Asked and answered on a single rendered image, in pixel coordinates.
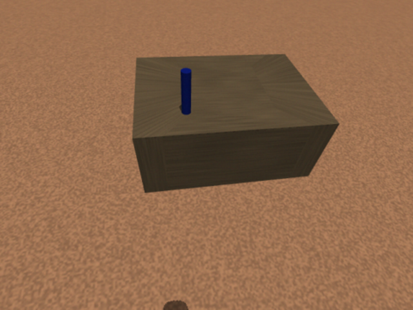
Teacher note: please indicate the can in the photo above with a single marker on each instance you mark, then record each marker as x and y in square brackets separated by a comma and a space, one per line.
[185, 91]

